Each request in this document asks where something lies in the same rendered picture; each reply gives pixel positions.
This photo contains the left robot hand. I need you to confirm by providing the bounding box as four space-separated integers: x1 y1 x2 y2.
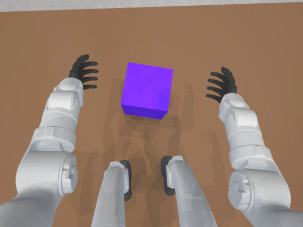
68 54 98 90

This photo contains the carton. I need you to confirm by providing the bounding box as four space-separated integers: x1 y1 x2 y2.
121 62 173 119

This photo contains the robot right thigh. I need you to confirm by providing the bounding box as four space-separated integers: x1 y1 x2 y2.
166 160 218 227

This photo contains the robot right forearm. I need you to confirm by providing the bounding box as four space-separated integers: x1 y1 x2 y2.
218 93 291 203

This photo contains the right robot foot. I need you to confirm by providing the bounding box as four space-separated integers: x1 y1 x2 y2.
161 156 175 196

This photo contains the right robot hand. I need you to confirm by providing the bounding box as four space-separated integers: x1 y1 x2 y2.
206 67 237 103

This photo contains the right robot upper arm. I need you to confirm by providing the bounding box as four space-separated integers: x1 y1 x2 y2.
228 168 303 227

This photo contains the left robot upper arm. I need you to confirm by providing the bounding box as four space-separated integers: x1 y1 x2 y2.
0 151 78 227

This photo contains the robot left forearm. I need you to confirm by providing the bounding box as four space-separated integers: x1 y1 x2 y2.
16 78 84 192

